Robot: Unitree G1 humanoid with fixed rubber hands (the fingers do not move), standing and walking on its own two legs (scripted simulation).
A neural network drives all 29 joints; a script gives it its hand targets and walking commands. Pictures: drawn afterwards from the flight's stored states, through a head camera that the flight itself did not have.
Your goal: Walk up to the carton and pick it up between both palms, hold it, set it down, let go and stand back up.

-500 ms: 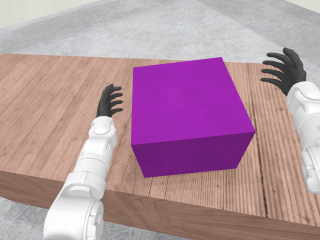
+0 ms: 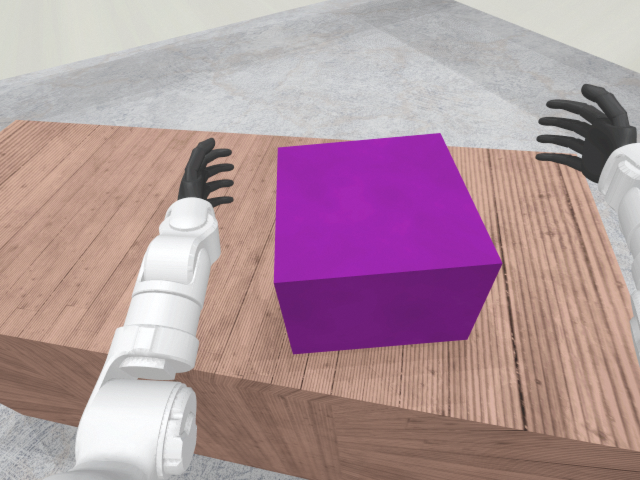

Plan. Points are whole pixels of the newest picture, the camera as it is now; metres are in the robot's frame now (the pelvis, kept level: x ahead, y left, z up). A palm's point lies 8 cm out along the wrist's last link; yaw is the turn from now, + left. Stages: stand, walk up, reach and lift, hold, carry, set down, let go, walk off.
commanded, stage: set down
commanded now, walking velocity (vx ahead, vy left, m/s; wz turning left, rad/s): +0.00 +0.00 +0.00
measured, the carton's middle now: (369, 240) +0.48 +0.03 +0.02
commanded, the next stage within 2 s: none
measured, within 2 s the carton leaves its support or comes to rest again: neither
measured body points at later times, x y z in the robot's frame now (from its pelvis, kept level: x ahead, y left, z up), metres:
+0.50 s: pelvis +0.00 +0.00 +0.00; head +0.02 +0.00 +0.45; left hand +0.36 +0.22 +0.13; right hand +0.43 -0.27 +0.12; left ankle +0.02 +0.16 -0.74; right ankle +0.01 -0.09 -0.74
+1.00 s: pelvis +0.01 +0.00 +0.00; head +0.00 +0.00 +0.45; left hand +0.31 +0.22 +0.10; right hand +0.34 -0.31 +0.08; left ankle +0.02 +0.16 -0.74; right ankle +0.01 -0.09 -0.74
